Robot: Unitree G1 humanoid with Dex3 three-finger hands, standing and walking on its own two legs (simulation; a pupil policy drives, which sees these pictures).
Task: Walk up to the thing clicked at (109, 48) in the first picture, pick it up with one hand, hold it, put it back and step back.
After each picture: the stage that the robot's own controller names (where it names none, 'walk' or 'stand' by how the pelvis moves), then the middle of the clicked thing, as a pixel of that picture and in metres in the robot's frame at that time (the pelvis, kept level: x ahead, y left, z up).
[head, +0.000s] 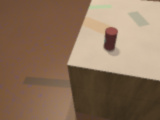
stand; (110, 39) +0.69 -0.10 -0.08
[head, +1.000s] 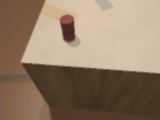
sink last; (68, 28) +0.64 +0.13 -0.04
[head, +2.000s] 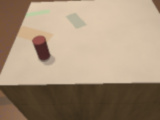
stand; (41, 48) +0.60 +0.25 -0.06
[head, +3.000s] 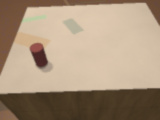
stand; (39, 55) +0.58 +0.26 -0.08
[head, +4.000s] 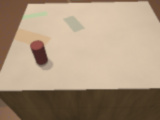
stand; (39, 53) +0.58 +0.26 -0.08
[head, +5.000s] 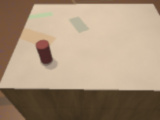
stand; (44, 52) +0.59 +0.24 -0.08
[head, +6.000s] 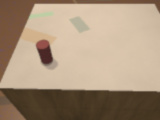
stand; (44, 52) +0.59 +0.24 -0.08
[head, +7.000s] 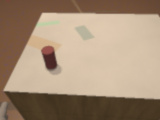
rise first; (49, 58) +0.59 +0.23 -0.08
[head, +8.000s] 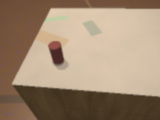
go down; (56, 53) +0.60 +0.22 -0.08
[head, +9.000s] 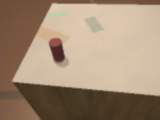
go down; (57, 50) +0.60 +0.22 -0.08
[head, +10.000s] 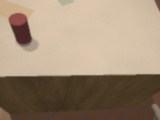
go down; (21, 29) +0.59 +0.22 -0.03
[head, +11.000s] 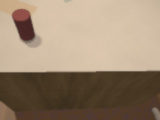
approach; (24, 25) +0.60 +0.22 -0.02
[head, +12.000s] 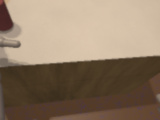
close in; out of the picture +0.61 +0.24 +0.01
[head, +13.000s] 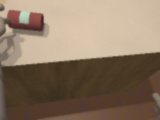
close; (26, 20) +0.59 +0.15 -0.01
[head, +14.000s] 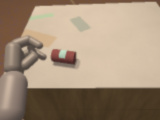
lift; (63, 56) +0.57 +0.13 -0.06
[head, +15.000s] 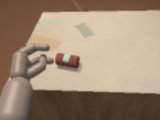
close; (67, 60) +0.58 +0.13 -0.08
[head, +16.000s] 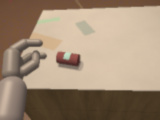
stand; (68, 58) +0.59 +0.13 -0.08
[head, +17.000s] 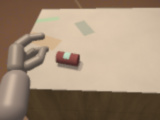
stand; (67, 58) +0.59 +0.12 -0.09
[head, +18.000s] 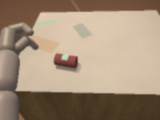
crouch; (66, 60) +0.59 +0.13 -0.09
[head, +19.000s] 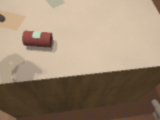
lower; (38, 39) +0.59 +0.14 -0.07
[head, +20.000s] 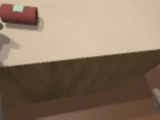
lower; (20, 14) +0.61 +0.15 +0.00
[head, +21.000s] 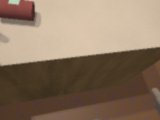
lower; (16, 9) +0.61 +0.15 +0.00
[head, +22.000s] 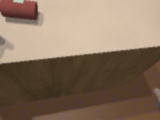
lower; (20, 9) +0.63 +0.14 +0.00
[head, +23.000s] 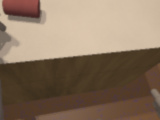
loosen; (22, 7) +0.63 +0.14 +0.00
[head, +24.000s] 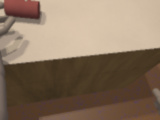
open; (23, 8) +0.64 +0.14 +0.00
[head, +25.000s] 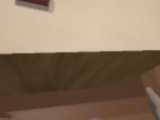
sink last; out of the picture +0.65 +0.12 +0.01
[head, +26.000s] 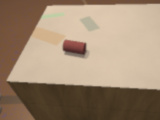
sink last; (74, 47) +0.64 +0.12 -0.05
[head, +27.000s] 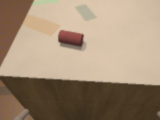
stand; (70, 38) +0.63 +0.11 -0.05
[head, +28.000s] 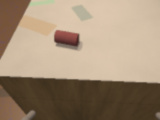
stand; (66, 38) +0.64 +0.13 -0.04
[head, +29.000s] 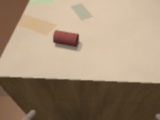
stand; (66, 38) +0.63 +0.13 -0.04
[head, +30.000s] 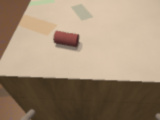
stand; (66, 38) +0.63 +0.13 -0.04
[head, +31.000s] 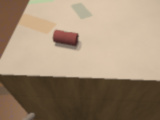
stand; (65, 37) +0.63 +0.13 -0.04
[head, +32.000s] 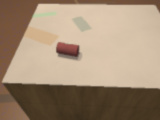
stand; (67, 49) +0.64 +0.13 -0.10
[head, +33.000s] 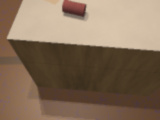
walk; (74, 8) +0.77 +0.06 -0.08
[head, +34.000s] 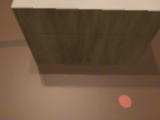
walk; out of the picture +1.04 +0.17 -0.09
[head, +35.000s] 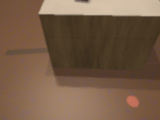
stand; out of the picture +1.24 +0.10 -0.10
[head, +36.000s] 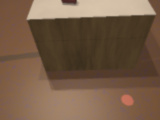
stand; out of the picture +1.21 +0.15 -0.11
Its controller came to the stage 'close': yes
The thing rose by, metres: 0.01
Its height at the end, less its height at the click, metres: -0.02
